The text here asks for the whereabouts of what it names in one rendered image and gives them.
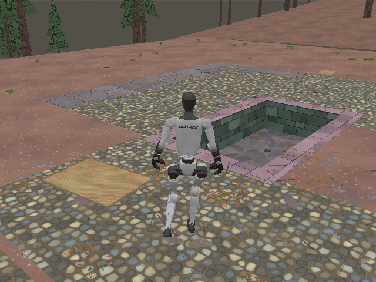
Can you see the robot left upper arm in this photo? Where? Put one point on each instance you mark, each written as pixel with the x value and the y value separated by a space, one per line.
pixel 166 133

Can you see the robot right shin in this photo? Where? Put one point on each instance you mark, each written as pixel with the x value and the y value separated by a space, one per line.
pixel 194 203

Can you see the left robot hand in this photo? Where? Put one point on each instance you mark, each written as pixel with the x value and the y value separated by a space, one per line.
pixel 161 161

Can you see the robot right upper arm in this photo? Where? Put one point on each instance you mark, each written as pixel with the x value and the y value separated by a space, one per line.
pixel 206 123

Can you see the robot right forearm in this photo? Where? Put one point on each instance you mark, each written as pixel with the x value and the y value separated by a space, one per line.
pixel 216 156

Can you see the right robot hand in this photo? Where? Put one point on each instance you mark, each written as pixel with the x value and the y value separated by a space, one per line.
pixel 214 166

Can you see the robot left forearm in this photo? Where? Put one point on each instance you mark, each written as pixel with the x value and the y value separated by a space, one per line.
pixel 157 152

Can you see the right robot thigh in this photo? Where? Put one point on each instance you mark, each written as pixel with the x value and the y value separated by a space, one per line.
pixel 201 173

